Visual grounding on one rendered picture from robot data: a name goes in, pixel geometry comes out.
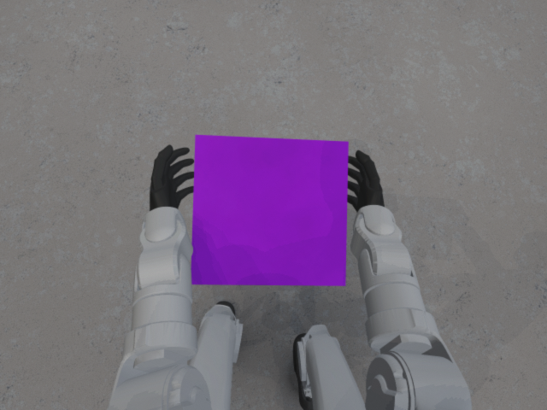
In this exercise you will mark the robot right forearm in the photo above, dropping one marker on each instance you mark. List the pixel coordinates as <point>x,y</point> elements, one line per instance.
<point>397,318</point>

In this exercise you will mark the left robot upper arm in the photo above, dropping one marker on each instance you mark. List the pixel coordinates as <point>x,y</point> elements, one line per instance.
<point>178,387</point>

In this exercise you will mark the carton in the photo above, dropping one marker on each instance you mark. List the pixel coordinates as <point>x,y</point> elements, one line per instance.
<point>269,211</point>

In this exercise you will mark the robot left foot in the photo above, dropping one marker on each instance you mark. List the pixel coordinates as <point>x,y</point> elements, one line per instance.
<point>227,304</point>

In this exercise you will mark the right robot upper arm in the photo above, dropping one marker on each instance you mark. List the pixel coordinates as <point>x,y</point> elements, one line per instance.
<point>405,381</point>

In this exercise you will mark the left robot shin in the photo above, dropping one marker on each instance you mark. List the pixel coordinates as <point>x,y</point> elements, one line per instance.
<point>222,309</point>

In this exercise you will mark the robot right hand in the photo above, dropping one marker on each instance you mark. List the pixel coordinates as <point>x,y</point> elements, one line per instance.
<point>368,190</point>

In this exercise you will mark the robot left forearm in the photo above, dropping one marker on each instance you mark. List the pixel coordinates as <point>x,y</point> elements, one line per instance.
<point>162,334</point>

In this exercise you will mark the robot left hand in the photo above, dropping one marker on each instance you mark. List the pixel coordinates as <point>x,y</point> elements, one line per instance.
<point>163,184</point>

